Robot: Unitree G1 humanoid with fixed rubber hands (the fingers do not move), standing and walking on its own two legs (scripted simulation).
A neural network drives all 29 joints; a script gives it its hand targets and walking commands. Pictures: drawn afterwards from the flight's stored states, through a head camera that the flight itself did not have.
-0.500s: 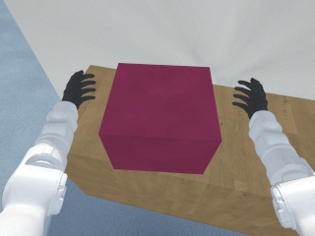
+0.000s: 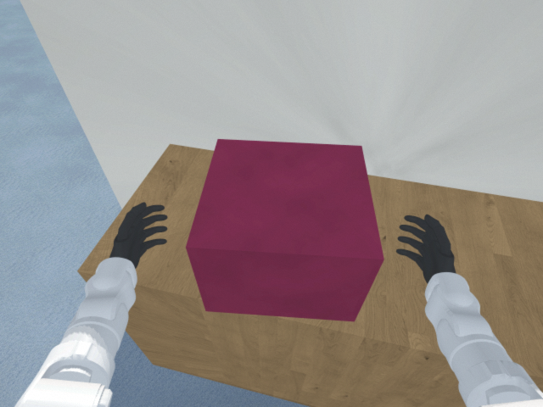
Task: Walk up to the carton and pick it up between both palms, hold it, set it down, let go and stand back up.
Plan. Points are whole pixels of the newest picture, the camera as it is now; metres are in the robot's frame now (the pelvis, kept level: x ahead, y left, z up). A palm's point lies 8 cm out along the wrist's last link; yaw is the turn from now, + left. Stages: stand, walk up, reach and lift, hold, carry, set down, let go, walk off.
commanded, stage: set down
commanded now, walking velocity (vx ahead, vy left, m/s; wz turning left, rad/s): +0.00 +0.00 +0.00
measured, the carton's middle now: (284, 227) +0.46 -0.01 -0.03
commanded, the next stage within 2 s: none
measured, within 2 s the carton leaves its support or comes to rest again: neither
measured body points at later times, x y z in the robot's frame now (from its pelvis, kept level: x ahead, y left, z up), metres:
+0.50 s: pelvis +0.00 -0.01 +0.00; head +0.01 +0.00 +0.45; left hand +0.29 +0.25 -0.01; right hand +0.27 -0.24 -0.02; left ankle -0.01 +0.11 -0.74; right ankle +0.04 -0.11 -0.74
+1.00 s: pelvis -0.02 +0.00 -0.01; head -0.03 +0.01 +0.44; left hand +0.24 +0.24 -0.05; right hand +0.21 -0.23 -0.05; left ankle -0.01 +0.11 -0.74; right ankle +0.04 -0.11 -0.74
